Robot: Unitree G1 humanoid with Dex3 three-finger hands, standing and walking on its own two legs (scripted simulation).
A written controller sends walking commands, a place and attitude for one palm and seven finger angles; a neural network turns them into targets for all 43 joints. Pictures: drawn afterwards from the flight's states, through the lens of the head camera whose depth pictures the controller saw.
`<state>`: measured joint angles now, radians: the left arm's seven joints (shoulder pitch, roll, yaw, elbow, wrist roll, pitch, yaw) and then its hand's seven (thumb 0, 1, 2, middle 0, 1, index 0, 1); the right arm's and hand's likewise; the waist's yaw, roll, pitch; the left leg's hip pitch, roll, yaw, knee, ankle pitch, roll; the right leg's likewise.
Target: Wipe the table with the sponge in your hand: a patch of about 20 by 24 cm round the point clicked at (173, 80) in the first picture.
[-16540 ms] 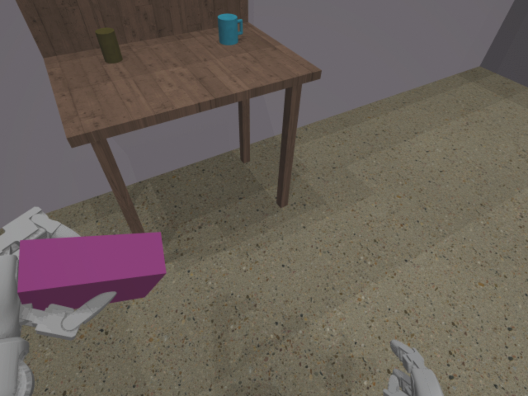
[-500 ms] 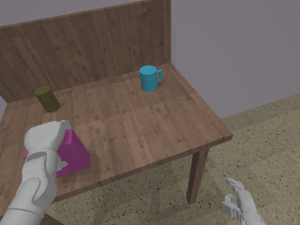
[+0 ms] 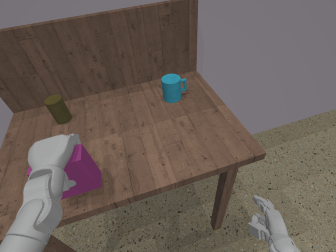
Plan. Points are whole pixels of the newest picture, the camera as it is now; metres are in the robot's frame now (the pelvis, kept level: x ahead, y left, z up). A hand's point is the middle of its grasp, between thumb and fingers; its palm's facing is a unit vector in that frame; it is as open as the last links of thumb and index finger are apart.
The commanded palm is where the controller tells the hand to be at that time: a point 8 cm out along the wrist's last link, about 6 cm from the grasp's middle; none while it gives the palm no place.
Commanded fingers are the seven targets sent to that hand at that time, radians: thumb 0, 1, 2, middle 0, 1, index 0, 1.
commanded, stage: lower the sponge onto the table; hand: left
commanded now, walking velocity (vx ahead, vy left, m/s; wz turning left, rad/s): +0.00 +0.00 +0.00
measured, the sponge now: (73, 177) +0.25 +0.30 +0.04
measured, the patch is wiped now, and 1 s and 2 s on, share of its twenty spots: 0.00 0.00 0.15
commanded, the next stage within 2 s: wipe forward along the first lane in 1.26 s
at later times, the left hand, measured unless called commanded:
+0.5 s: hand (65, 165) +0.26 +0.30 +0.09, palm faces +0.02 -0.08 -1.00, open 9.1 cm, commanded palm +0.23 +0.29 +0.15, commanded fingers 0.00 0.10 1.30 -1.20 -1.60 -1.20 -1.60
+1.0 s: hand (69, 171) +0.25 +0.30 +0.07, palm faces -0.03 -0.08 -1.00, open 9.1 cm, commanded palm +0.23 +0.29 +0.13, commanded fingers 0.00 0.10 1.30 -1.20 -1.60 -1.20 -1.60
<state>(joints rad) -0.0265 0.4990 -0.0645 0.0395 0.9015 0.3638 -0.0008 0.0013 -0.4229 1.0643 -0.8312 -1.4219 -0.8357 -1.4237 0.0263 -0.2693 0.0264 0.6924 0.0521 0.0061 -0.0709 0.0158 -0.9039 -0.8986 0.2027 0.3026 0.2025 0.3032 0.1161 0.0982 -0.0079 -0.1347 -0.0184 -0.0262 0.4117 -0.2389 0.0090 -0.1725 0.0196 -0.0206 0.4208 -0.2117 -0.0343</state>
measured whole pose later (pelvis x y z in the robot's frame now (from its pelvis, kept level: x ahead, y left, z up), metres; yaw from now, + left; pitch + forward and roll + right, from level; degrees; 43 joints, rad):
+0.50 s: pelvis +0.01 +0.01 +0.00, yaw +0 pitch -2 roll +0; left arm 0.01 0.48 -0.08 -0.03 0.91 0.42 0.01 0.00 -0.42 1.07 -0.83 -1.42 -0.84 -1.42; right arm 0.03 -0.27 0.03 0.69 0.05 0.02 -0.05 0.02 -0.90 -0.90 0.20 0.30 0.20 0.30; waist 0.12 0.10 -0.01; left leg -0.13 -0.03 -0.02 0.40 -0.24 0.02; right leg -0.17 0.01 -0.01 0.41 -0.21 -0.03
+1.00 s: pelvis +0.00 +0.00 +0.00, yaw +0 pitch -1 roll +0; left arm 0.02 0.47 -0.07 0.06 0.92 0.36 0.04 0.00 -0.42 1.07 -0.83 -1.42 -0.83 -1.42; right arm 0.05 -0.27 0.02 0.69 0.05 0.01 -0.06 0.02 -0.90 -0.90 0.20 0.30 0.20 0.30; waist 0.11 0.09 -0.02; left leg -0.15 -0.01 -0.02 0.42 -0.25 0.01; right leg -0.19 0.03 -0.02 0.42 -0.22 -0.04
